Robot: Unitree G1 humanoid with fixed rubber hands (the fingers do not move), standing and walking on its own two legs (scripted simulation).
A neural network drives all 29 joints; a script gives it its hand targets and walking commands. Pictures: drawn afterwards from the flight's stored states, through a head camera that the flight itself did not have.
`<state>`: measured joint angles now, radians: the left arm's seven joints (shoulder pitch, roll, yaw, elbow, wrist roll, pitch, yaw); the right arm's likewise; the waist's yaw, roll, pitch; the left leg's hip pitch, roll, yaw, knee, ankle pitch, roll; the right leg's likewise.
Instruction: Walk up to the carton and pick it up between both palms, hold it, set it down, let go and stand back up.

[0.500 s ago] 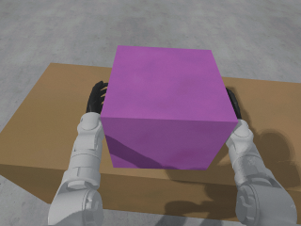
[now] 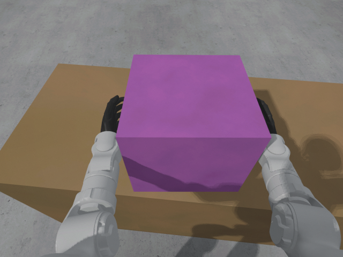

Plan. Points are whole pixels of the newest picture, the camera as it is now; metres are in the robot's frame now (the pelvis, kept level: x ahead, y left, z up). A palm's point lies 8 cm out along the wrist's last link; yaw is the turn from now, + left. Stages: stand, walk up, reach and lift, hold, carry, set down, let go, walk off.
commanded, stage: set down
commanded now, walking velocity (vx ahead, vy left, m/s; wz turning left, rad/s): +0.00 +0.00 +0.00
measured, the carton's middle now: (186, 123) +0.44 +0.03 +0.02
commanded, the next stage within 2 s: none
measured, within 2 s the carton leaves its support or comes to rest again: rests again in 1.28 s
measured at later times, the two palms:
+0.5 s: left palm (117, 135) +0.38 +0.21 +0.02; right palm (263, 135) +0.43 -0.17 +0.03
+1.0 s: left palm (116, 139) +0.37 +0.22 +0.00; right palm (255, 137) +0.43 -0.16 +0.00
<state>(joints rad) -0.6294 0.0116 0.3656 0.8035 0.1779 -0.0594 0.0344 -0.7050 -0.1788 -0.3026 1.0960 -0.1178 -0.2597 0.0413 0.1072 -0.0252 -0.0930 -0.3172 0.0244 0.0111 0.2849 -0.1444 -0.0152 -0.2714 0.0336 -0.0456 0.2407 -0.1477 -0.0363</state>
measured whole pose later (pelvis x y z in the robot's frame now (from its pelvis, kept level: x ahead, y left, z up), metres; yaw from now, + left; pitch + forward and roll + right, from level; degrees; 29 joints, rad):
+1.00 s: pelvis -0.01 +0.01 -0.01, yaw +0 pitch +24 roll -1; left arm -0.74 0.05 0.34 1.18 0.05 -0.42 0.09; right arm -0.84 -0.24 -0.34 1.35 -0.16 -0.49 0.05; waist 0.13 0.02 -0.21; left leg -0.65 0.03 0.03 0.37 -0.14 0.00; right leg -0.59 0.03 -0.06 0.32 -0.14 -0.03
